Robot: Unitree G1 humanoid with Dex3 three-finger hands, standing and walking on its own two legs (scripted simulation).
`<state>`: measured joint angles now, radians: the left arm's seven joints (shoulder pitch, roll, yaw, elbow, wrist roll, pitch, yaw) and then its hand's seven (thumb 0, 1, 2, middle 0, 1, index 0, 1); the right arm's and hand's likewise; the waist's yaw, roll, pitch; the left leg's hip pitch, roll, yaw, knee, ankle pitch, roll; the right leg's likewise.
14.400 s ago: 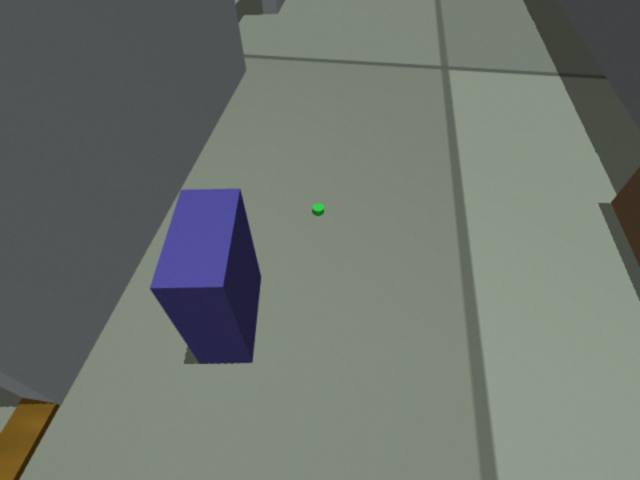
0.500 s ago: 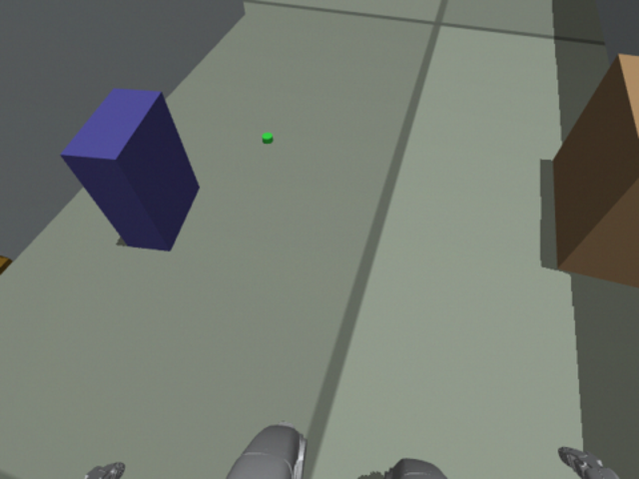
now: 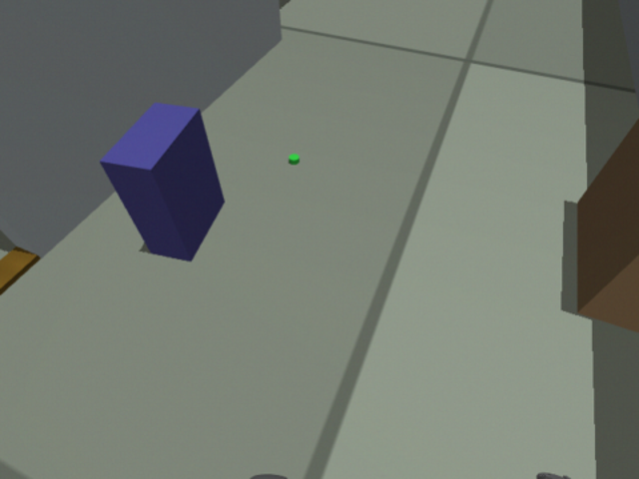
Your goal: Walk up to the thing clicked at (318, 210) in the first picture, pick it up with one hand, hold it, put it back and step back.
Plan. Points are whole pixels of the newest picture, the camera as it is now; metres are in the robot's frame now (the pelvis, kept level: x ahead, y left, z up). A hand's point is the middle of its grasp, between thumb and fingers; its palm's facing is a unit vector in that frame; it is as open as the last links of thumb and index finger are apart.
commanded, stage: walk up
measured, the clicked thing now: (294, 159) +1.56 +0.17 -0.75
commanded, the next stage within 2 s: stand in 0.46 s
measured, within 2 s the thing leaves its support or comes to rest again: neither
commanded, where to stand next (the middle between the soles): +0.08 -0.02 m, yaw -2 degrees
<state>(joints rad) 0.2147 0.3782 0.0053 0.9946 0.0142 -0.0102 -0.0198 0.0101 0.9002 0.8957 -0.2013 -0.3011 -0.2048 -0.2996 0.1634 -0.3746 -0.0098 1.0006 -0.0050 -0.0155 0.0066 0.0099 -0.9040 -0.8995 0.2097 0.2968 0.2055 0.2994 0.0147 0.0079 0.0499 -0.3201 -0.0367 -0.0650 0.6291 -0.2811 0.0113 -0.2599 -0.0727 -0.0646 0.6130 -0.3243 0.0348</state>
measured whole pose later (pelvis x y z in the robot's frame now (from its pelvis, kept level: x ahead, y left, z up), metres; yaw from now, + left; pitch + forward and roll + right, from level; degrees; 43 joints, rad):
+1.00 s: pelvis +0.01 -0.03 +0.02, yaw +0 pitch -2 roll +0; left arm 0.10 0.35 0.01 1.16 0.01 -0.01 -0.01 0.01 0.90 0.90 -0.20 -0.30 -0.20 -0.30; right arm 0.07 -0.35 0.00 1.16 -0.01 0.00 0.00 0.01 -0.91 -0.90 0.21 0.30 0.20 0.30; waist 0.01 0.01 0.05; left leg -0.17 0.00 -0.08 0.33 -0.14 -0.03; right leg -0.12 -0.03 -0.08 0.35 -0.20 0.01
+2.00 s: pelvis +0.02 -0.03 +0.02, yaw -1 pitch -1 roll +0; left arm 0.10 0.35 0.01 1.14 0.01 -0.01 -0.01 0.01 0.90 0.90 -0.20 -0.30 -0.20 -0.30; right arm 0.09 -0.35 0.02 1.14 -0.01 0.00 0.00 0.01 -0.91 -0.90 0.21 0.30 0.20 0.30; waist 0.01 0.01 0.04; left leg -0.13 0.02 -0.07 0.31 -0.16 -0.04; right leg -0.09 -0.02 -0.08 0.32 -0.20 0.00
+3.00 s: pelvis +0.03 -0.03 +0.02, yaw -1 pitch -2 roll +0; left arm 0.11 0.35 0.01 1.13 0.01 -0.01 -0.01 0.01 0.90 0.90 -0.20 -0.30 -0.20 -0.30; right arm 0.11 -0.36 0.02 1.13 -0.01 0.00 0.00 0.01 -0.91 -0.90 0.21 0.30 0.20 0.30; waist 0.01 0.01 0.05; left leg -0.13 0.02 -0.06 0.32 -0.17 -0.03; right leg -0.08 -0.02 -0.07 0.31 -0.20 0.00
